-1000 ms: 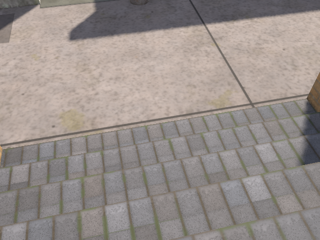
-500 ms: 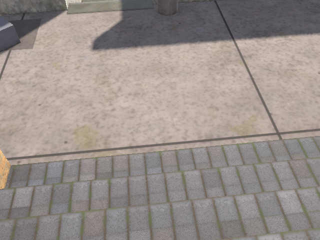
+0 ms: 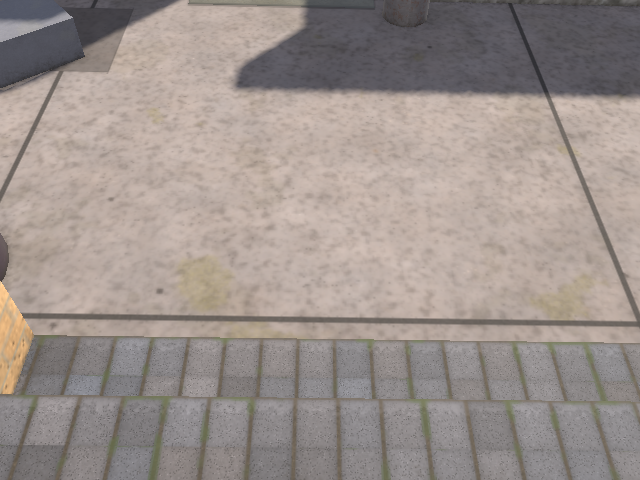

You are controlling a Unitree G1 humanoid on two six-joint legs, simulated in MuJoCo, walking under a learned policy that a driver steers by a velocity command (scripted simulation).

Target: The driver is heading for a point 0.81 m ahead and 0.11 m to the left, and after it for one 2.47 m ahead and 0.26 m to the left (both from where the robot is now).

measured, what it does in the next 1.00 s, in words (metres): goes down: right foot 0.16 m lower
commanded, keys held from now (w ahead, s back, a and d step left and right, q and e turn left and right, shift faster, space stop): w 0.66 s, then w+q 0.34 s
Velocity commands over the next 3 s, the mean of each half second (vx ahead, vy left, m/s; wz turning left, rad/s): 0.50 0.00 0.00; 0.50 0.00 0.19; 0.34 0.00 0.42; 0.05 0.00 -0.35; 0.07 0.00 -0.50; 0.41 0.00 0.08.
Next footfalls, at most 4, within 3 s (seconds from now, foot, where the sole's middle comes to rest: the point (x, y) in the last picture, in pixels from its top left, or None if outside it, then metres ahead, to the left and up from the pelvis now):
0.62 right None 0.45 -0.13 -0.96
1.20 left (305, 435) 0.72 0.17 -1.12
1.72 right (382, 378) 1.01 -0.02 -1.27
2.32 left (315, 366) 1.02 0.19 -1.27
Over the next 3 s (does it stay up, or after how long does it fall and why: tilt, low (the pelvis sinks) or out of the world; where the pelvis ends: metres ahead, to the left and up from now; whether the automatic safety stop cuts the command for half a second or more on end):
stays up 1.20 0.06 -0.59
